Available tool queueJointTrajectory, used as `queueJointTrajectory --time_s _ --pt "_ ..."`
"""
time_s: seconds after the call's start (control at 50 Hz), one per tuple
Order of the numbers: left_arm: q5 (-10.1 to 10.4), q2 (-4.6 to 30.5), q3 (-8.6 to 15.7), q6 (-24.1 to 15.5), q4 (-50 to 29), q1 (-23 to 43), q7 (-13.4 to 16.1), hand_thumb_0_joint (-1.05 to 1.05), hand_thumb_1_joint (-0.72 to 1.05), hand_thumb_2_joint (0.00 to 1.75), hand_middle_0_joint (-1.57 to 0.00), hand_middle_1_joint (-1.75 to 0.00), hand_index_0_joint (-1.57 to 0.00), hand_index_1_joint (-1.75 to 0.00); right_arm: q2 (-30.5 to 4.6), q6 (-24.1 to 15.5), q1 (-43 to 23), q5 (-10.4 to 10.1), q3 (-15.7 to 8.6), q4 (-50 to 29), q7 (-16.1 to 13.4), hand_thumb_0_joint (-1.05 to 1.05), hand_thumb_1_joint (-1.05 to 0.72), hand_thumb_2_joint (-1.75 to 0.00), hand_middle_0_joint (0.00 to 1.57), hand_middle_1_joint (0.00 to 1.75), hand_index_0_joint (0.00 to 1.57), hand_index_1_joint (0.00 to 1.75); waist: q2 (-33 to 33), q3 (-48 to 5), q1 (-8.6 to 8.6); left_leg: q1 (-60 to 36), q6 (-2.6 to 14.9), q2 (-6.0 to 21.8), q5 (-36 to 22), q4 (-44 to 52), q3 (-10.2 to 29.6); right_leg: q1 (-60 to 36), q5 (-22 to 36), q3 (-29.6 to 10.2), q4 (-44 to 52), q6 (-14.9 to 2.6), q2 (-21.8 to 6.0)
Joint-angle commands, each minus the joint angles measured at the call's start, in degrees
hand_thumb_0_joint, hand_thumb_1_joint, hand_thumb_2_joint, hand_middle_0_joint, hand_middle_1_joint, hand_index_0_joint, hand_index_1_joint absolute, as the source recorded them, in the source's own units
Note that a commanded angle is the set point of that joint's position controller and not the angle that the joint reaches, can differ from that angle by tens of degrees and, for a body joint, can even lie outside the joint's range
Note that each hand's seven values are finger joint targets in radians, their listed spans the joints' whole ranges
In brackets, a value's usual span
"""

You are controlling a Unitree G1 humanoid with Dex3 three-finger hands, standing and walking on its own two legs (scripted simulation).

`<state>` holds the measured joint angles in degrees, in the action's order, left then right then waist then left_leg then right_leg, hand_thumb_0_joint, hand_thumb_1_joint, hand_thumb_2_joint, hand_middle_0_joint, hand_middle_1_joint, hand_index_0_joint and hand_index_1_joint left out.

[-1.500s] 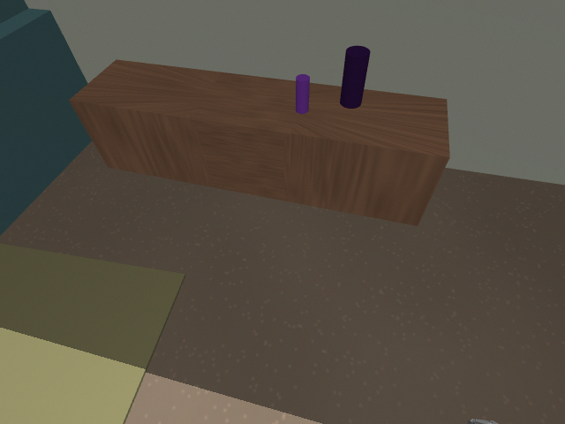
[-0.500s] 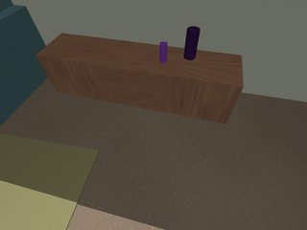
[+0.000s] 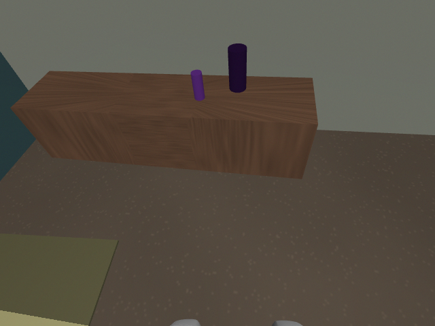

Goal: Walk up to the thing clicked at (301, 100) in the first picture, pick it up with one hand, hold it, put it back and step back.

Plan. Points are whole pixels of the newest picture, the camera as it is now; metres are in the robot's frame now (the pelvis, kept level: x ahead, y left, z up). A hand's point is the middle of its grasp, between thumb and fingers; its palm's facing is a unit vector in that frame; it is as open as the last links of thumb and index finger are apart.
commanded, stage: walk up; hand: left
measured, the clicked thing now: (198, 85) +1.20 +0.16 -0.27
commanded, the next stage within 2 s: none
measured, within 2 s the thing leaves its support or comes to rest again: neither
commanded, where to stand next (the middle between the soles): +0.71 +0.01 m, yaw -7 degrees
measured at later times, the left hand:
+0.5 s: hand (116, 243) +0.31 +0.29 -0.13, palm faces -0.17 -0.92 -0.36, open 7.4 cm
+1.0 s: hand (133, 189) +0.47 +0.28 -0.12, palm faces -0.13 -0.91 -0.40, open 7.4 cm
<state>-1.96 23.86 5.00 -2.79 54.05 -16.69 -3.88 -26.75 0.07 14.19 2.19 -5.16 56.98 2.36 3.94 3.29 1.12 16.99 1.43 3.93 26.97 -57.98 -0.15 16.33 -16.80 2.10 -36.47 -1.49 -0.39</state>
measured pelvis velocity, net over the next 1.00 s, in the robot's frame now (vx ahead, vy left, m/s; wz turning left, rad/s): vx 0.40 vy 0.01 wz -0.11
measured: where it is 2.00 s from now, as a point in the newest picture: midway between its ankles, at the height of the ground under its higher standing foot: (231, 224)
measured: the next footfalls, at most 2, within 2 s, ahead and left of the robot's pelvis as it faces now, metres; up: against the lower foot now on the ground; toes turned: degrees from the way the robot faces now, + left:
left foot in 0.28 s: +0.26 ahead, +0.14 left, +0.00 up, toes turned +2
right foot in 0.66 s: +0.40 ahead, -0.14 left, +0.00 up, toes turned -9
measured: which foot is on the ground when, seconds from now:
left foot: up 0.00-0.26, down 0.28-0.68, up 0.70-1.00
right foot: down 0.00-0.30, up 0.32-0.64, down 0.66-1.00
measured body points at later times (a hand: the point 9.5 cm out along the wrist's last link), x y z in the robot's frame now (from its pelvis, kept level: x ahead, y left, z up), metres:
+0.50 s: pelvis +0.20 +0.02 +0.01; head +0.22 +0.03 +0.46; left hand +0.32 +0.34 -0.10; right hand +0.22 -0.30 -0.09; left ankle +0.22 +0.14 -0.72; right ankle +0.23 -0.12 -0.67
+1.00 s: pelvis +0.40 +0.01 +0.01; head +0.42 +0.00 +0.46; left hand +0.47 +0.33 -0.09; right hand +0.45 -0.33 -0.11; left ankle +0.52 +0.14 -0.70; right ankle +0.36 -0.13 -0.72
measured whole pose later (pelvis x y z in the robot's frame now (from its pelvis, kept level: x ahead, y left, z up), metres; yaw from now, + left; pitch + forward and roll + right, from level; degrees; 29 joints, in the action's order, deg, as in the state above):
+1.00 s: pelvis +0.40 +0.01 +0.01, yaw -6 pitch -2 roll -1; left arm -0.9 24.0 2.2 -5.0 48.6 -19.9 -2.5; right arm -24.9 -1.9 15.9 1.4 -4.2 49.3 4.6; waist 2.6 3.9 2.0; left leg 27.1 0.7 5.7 15.6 -41.0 -1.4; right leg 10.9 -19.2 2.2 -31.8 -0.3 -1.8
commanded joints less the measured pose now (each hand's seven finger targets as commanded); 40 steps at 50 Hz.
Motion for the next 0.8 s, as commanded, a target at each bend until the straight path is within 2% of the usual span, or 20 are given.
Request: queueJointTrajectory --time_s 0.0,0.04,0.12,0.16,0.2,0.24,0.26,0.28,0.3,0.34,0.4,0.48,0.52,0.58,0.62,0.64,0.66,0.68,0.72,0.78 --pt "1.59 15.99 3.36 -1.87 -5.34 0.03 1.73 0.0 0.9 0.9 -0.2 -0.3 -0.2 -0.3 -9.74 -3.17 -0.56 -0.9 -1.83 -6.35 0.56 0.0 -0.9 -0.9 0.2 0.3 0.2 0.3 -10.61 3.42 -0.12 15.57 0.01 4.03 -7.04 -1.48 3.44 -5.56 -17.51 -25.64 25.91 -10.28 -14.9" --pt "1.44 15.46 3.0 -2.16 -6.34 0.47 1.61 0.0 0.9 0.9 -0.2 -0.3 -0.2 -0.3 -9.06 -3.01 0.51 -0.6 -2.01 -6.94 1.45 0.0 -0.9 -0.9 0.2 0.3 0.2 0.3 -11.66 3.89 -0.55 11.85 -0.87 3.32 -7.63 5.08 1.36 -1.94 -13.36 -19.07 25.34 -10.4 -12.49" --pt "1.28 16.6 3.11 -2.63 -8.1 -0.43 1.48 0.0 0.9 0.9 -0.2 -0.3 -0.2 -0.3 -8.61 -3.11 -3.41 -0.01 -2.55 -9.98 2.18 0.0 -0.9 -0.9 0.2 0.3 0.2 0.3 -11.13 4.27 0.44 9.29 -1.73 2.93 -10.84 15.06 0.06 0.08 -14.62 -17.44 25.1 -10.62 -12.66" --pt "1.23 16.39 3.04 -2.78 -8.6 -0.57 1.44 0.0 0.9 0.9 -0.2 -0.3 -0.2 -0.3 -8.18 -3.61 -4.39 -0.13 -2.62 -10.82 2.17 0.0 -0.9 -0.9 0.2 0.3 0.2 0.3 -9.55 3.18 0.5 7.54 -1.61 2.28 -12.77 19.01 -1.23 -1.31 -10.9 -15.34 23.32 -10.1 -11.97" --pt "1.03 16.51 2.76 -2.78 -9.39 1.24 1.5 0.0 0.9 0.9 -0.2 -0.3 -0.2 -0.3 -7.7 -4.37 -1.85 -0.32 -2.8 -10.89 1.93 0.0 -0.9 -0.9 0.2 0.3 0.2 0.3 -8.88 0.67 -1.74 -1.3 -0.95 1.34 -14.61 23.63 -2.79 1.2 -1.91 -13.33 17.99 -9.34 -12.19" --pt "0.96 13.69 1.53 -2.65 -9.58 0.16 1.63 0.0 0.9 0.9 -0.2 -0.3 -0.2 -0.3 -9.32 -5.13 6.07 -0.06 -4.01 -8.74 1.09 0.0 -0.9 -0.9 0.2 0.3 0.2 0.3 -1.84 -3.2 -6.07 -17.08 0.38 -2.2 -13.27 27.11 -4.83 7.38 8.99 -7.85 2.42 -6.65 -7.53" --pt "1.08 9.91 0.39 -2.64 -9.83 -2.61 1.83 0.0 0.9 0.9 -0.2 -0.3 -0.2 -0.3 -12.78 -5.61 13.82 0.42 -5.21 -7.37 0.26 0.0 -0.9 -0.9 0.2 0.3 0.2 0.3 9.92 -7.43 -9.18 -25.16 3.2 3.83 -1.62 34.62 4.94 12.41 10.18 -3.13 -17.45 -4.39 -2.23" --pt "2.23 6.52 -0.37 -2.6 -10.31 -4.72 2.14 0.0 0.9 0.9 -0.2 -0.3 -0.2 -0.3 -16.65 -6.05 13.99 0.55 -5.82 -9.32 -0.09 0.0 -0.9 -0.9 0.2 0.3 0.2 0.3 17.04 -6.51 -7.72 -28.49 8.43 19.66 6.55 45.04 34.84 26.5 -11.87 -3.14 -28.69 -1.3 6.93" --pt "1.39 13.55 0.92 -2.34 -9.22 -3.33 3.23 0.0 0.9 0.9 -0.2 -0.3 -0.2 -0.3 -17.51 -5.81 10.07 -1.61 -5.91 -10.36 0.07 0.0 -0.9 -0.9 0.2 0.3 0.2 0.3 6.86 -5.72 -6.47 -21.33 13.84 23.12 10.17 46.3 39.62 24.29 -13.84 -9.7 -33.63 -2.09 2.59" --pt "2.1 14.14 0.85 -2.18 -7.86 -3.5 2.74 0.0 0.9 0.9 -0.2 -0.3 -0.2 -0.3 -13.16 -5.58 4.22 -1.9 -4.09 -12.19 -0.18 0.0 -0.9 -0.9 0.2 0.3 0.2 0.3 0.56 0.92 -2.81 -12.04 11.81 17.64 5.04 45.11 23.72 22.25 -6.24 -9.95 -32.04 -1.68 -1.5" --pt "1.97 12.06 0.87 -1.92 -6.16 -5.14 1.54 0.0 0.9 0.9 -0.2 -0.3 -0.2 -0.3 -11.4 -6.1 3.19 -1.73 -2.86 -12.51 -0.29 0.0 -0.9 -0.9 0.2 0.3 0.2 0.3 4.13 1.36 -1.72 -6.92 10.74 13.09 -11.76 44.12 9.99 16.14 -2.97 -6.9 -22.67 0.32 -3.6" --pt "1.52 10.15 0.62 -1.86 -9.16 1.53 0.28 0.0 0.9 0.9 -0.2 -0.3 -0.2 -0.3 -12.54 -6.15 4.84 -1.11 -3.06 -13.43 -0.1 0.0 -0.9 -0.9 0.2 0.3 0.2 0.3 5.21 0.89 -3.16 -8.29 12.77 13.11 -19.59 42.68 4.84 13.21 -0.41 -2.41 -8.73 1.18 -5.05" --pt "1.44 9.52 0.87 -2.11 -9.36 3.23 0.02 0.0 0.9 0.9 -0.2 -0.3 -0.2 -0.3 -12.36 -6.01 4.72 -1.21 -2.91 -13.82 0.11 0.0 -0.9 -0.9 0.2 0.3 0.2 0.3 4.88 0.24 -2.75 -6.28 11.32 11.73 -20.8 40.62 2.31 8.15 3.96 -0.84 -3.13 0.5 -3.95" --pt "1.5 9.78 1.6 -2.22 -7.47 0.13 0.19 0.0 0.9 0.9 -0.2 -0.3 -0.2 -0.3 -11.9 -5.3 3.05 -1.84 -2.51 -14.94 0.19 0.0 -0.9 -0.9 0.2 0.3 0.2 0.3 1.73 -1.44 -0.07 -0.4 9.06 10.54 -15.39 34.81 0.43 -3.03 9.3 1.85 1.52 -0.18 -1.34" --pt "1.24 12.63 2.87 -2.59 -5.64 -5.52 0.89 0.0 0.9 0.9 -0.2 -0.3 -0.2 -0.3 -9.21 -4.77 3.01 -1.63 -1.34 -15.44 0.17 0.0 -0.9 -0.9 0.2 0.3 0.2 0.3 -5.61 -4.03 3.29 6.52 6.55 7.08 -11.55 22.14 -1.95 -15.76 5.06 1.04 3.51 -1.13 0.29" --pt "1.0 16.28 4.25 -3.2 -5.18 -10.42 1.69 0.0 0.9 0.9 -0.2 -0.3 -0.2 -0.3 -5.9 -4.79 5.17 -1.67 -0.18 -15.75 0.22 0.0 -0.9 -0.9 0.2 0.3 0.2 0.3 -17.67 -6.04 5.97 12.78 4.17 1.99 -8.82 5.04 -5.99 -21.26 -7.95 -11.15 11.13 -3.44 -6.74" --pt "1.37 20.93 4.66 -3.92 -6.79 -11.94 2.34 0.0 0.9 0.9 -0.2 -0.3 -0.2 -0.3 -4.36 -4.39 6.63 -1.84 0.54 -16.54 0.26 0.0 -0.9 -0.9 0.2 0.3 0.2 0.3 -22.38 -6.36 5.03 21.75 1.32 -4.37 3.97 -7.26 -3.86 -22.29 -15.42 -40.25 22.21 -9.69 -22.32" --pt "2.16 21.63 4.12 -3.72 -7.54 -8.42 2.3 0.0 0.9 0.9 -0.2 -0.3 -0.2 -0.3 -10.16 -3.67 4.37 -1.16 -1.2 -15.14 -0.56 0.0 -0.9 -0.9 0.2 0.3 0.2 0.3 -14.49 -3.3 4.05 21.85 1.06 -1.41 5.21 -10.75 1.96 -15.69 -17.38 -44.76 22.64 -14.58 -24.69" --pt "2.86 18.44 3.46 -3.66 -8.69 -3.35 2.76 0.0 0.9 0.9 -0.2 -0.3 -0.2 -0.3 -10.53 -3.58 5.07 -2.14 -1.29 -12.82 -0.5 0.0 -0.9 -0.9 0.2 0.3 0.2 0.3 -8.53 -0.11 1.87 21.76 1.22 1.52 -1.53 -9.69 4.63 -12.33 -7.44 -31.74 20.78 -13.6 -20.24" --pt "2.46 15.95 2.38 -3.89 -9.13 -0.62 2.85 0.0 0.9 0.9 -0.2 -0.3 -0.2 -0.3 -9.21 -3.06 8.66 -1.68 -1.62 -10.26 0.35 0.0 -0.9 -0.9 0.2 0.3 0.2 0.3 -13.4 0.83 -0.9 14.98 0.27 2.47 -7.26 -3.15 3.13 -3.85 1.15 -17.97 20.52 -10.67 -14.09"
